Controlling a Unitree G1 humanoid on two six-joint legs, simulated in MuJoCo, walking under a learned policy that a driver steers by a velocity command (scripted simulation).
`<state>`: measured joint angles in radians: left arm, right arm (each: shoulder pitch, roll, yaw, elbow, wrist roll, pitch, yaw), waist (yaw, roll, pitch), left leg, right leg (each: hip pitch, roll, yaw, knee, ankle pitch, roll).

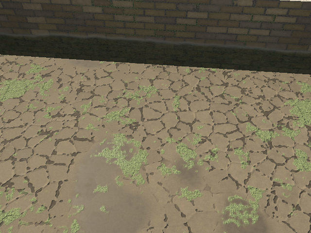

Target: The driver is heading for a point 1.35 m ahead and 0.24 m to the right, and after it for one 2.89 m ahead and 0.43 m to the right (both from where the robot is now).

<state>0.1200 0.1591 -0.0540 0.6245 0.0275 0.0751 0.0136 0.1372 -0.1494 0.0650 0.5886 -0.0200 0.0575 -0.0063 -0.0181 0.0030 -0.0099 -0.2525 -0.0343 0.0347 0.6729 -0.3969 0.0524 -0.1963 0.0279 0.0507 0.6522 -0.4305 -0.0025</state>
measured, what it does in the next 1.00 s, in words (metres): stands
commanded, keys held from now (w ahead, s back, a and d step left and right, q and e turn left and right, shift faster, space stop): w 0.36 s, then no key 0.64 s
